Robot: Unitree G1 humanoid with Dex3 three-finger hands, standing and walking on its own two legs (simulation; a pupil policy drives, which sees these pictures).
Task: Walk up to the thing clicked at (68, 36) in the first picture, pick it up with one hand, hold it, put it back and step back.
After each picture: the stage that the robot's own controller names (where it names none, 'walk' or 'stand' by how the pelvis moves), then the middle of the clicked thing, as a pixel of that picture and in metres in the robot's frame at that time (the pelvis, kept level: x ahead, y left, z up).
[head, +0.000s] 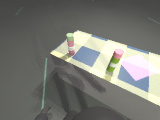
stand; (71, 45) +0.71 +0.23 -0.04
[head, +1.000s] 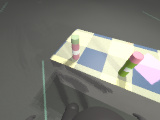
walk; (75, 48) +0.59 +0.15 -0.01
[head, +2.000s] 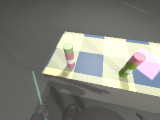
stand; (69, 57) +0.47 +0.18 -0.01
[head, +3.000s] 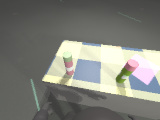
stand; (68, 64) +0.44 +0.19 -0.04
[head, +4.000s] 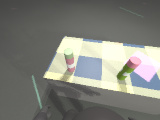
stand; (70, 61) +0.46 +0.19 -0.04
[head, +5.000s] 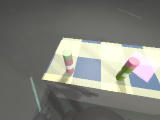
stand; (68, 62) +0.45 +0.19 -0.04
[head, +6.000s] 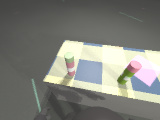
stand; (70, 65) +0.44 +0.18 -0.04
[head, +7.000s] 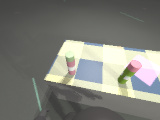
stand; (71, 64) +0.45 +0.18 -0.04
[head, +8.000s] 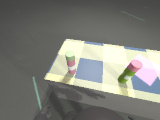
rise first; (71, 63) +0.45 +0.17 -0.04
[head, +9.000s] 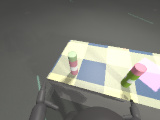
rise first; (73, 64) +0.45 +0.17 -0.04
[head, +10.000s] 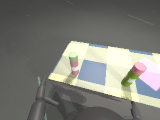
go down; (74, 64) +0.45 +0.17 -0.04
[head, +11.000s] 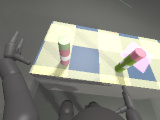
go down; (64, 52) +0.46 +0.15 +0.02
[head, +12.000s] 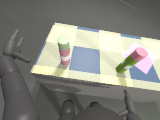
approach; (64, 52) +0.47 +0.16 +0.03
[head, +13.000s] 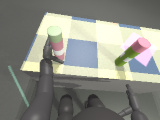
close in; (57, 46) +0.47 +0.18 +0.07
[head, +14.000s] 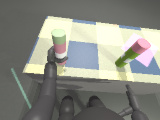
lift; (60, 49) +0.46 +0.16 +0.07
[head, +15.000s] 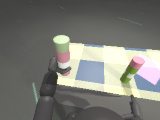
lift; (63, 58) +0.33 +0.17 +0.20
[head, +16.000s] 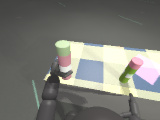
hold; (65, 62) +0.32 +0.16 +0.16
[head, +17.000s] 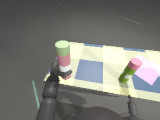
hold; (64, 62) +0.33 +0.17 +0.16
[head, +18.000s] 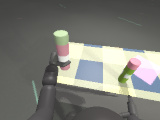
crouch; (63, 53) +0.37 +0.18 +0.19
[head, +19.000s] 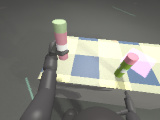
lower; (61, 42) +0.46 +0.18 +0.18
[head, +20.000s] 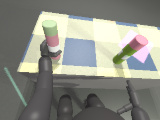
lower; (53, 43) +0.50 +0.19 +0.07
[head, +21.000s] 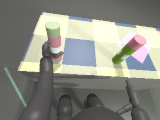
lower; (55, 44) +0.49 +0.17 +0.07
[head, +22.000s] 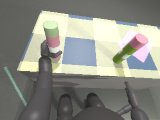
lower; (53, 43) +0.49 +0.18 +0.07
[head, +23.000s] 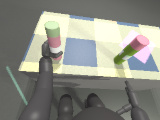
lower; (55, 43) +0.49 +0.18 +0.07
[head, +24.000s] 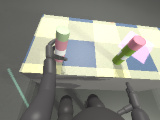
open; (60, 47) +0.48 +0.14 +0.07
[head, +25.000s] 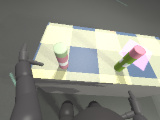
sink last; (62, 58) +0.42 +0.15 +0.04
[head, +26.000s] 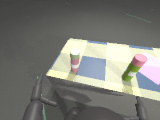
stand; (74, 61) +0.45 +0.15 +0.02
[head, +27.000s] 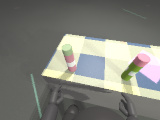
stand; (70, 59) +0.44 +0.17 +0.03
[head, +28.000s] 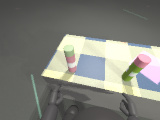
stand; (70, 60) +0.44 +0.17 +0.03
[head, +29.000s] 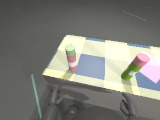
stand; (71, 59) +0.45 +0.17 +0.03
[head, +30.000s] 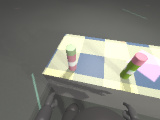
stand; (71, 59) +0.45 +0.16 +0.02
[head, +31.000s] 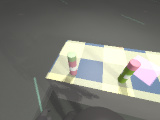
stand; (72, 64) +0.45 +0.16 -0.04
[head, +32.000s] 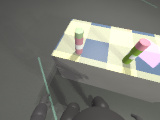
walk; (78, 42) +0.59 +0.12 -0.01
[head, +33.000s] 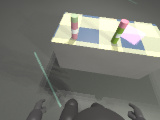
walk; (74, 27) +0.81 +0.21 -0.02
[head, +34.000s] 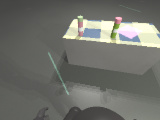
stand; (80, 26) +1.07 +0.21 -0.02
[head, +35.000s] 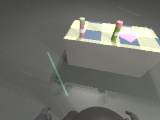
stand; (81, 28) +1.06 +0.17 -0.04
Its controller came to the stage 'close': yes
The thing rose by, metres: 0.21
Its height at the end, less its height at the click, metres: +0.00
